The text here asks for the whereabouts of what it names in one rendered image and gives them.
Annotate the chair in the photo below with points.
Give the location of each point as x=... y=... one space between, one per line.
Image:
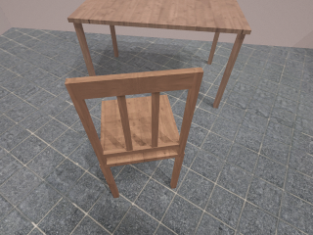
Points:
x=136 y=130

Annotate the table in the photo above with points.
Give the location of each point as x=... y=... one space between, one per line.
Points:
x=219 y=16

